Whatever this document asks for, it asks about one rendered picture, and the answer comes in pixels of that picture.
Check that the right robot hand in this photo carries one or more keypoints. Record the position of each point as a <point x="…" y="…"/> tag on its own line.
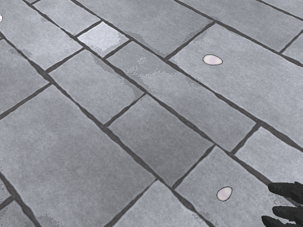
<point x="288" y="190"/>

